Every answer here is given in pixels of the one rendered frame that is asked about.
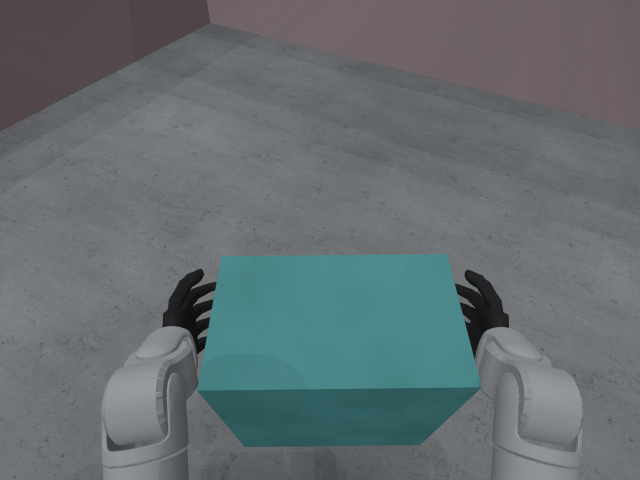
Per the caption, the left robot forearm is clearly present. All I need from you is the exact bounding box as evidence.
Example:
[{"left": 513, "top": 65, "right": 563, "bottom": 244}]
[{"left": 101, "top": 326, "right": 199, "bottom": 480}]

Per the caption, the right robot hand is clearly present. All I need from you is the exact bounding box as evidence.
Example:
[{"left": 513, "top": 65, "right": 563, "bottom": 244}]
[{"left": 455, "top": 270, "right": 509, "bottom": 359}]

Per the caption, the right robot forearm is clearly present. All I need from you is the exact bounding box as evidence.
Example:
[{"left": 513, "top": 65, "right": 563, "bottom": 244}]
[{"left": 475, "top": 327, "right": 584, "bottom": 480}]

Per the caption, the carton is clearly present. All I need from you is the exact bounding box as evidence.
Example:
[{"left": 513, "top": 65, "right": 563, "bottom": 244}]
[{"left": 197, "top": 254, "right": 482, "bottom": 447}]

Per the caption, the left robot hand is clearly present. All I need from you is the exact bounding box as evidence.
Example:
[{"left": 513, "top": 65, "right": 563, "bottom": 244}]
[{"left": 162, "top": 269, "right": 217, "bottom": 354}]

